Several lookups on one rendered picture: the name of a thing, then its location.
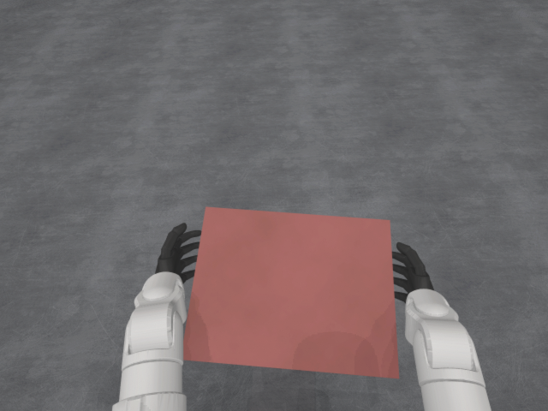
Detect robot right forearm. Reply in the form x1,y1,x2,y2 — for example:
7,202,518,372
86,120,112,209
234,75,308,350
405,289,491,411

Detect robot left forearm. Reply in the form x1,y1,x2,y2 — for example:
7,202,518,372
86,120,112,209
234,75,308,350
112,271,187,411

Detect robot left hand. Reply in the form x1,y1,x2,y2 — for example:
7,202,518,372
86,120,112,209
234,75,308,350
155,223,201,283

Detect carton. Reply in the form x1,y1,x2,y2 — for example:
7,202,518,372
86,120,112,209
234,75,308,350
183,207,399,378

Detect robot right hand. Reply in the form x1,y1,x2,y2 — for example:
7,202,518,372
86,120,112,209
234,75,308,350
392,242,434,303

